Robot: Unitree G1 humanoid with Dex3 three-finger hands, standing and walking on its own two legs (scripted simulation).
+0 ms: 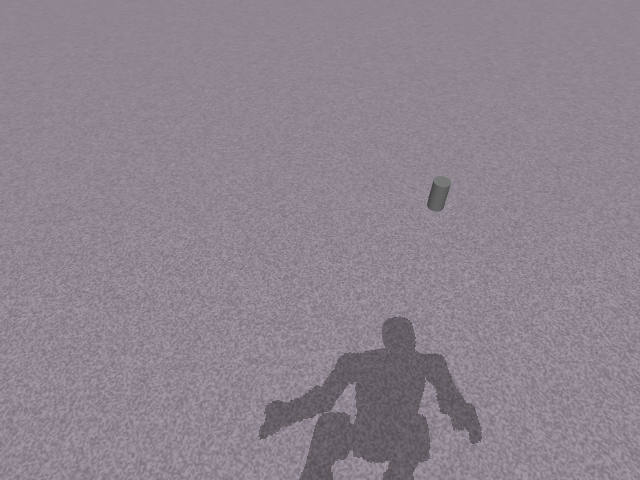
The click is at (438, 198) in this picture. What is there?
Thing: squat round
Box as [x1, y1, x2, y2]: [427, 176, 450, 211]
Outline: 443,176 437,176 434,178 427,203 427,206 435,211 442,209 450,184 449,179
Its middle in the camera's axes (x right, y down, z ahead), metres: +0.53 -0.20 +1.75
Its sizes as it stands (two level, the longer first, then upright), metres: 0.075 0.075 0.148
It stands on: the floor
